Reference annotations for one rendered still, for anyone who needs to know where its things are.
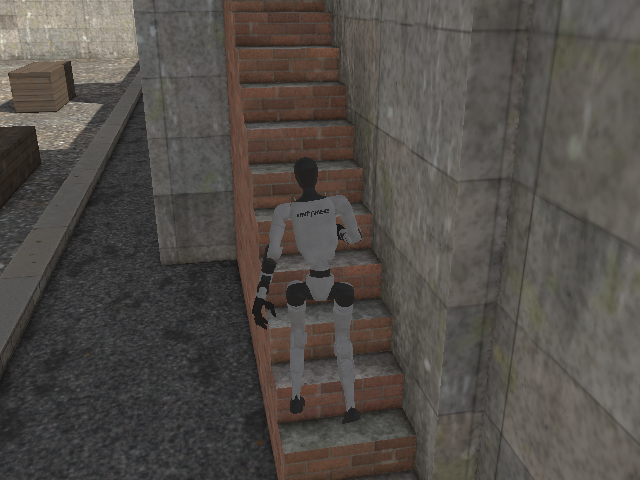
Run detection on stairs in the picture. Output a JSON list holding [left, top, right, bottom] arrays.
[[223, 0, 419, 480]]

